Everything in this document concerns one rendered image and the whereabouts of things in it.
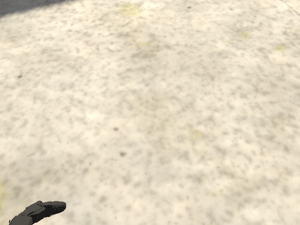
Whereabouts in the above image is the robot left hand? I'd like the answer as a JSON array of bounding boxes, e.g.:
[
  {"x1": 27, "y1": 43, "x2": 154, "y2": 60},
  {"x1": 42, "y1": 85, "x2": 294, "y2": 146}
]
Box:
[{"x1": 8, "y1": 201, "x2": 67, "y2": 225}]

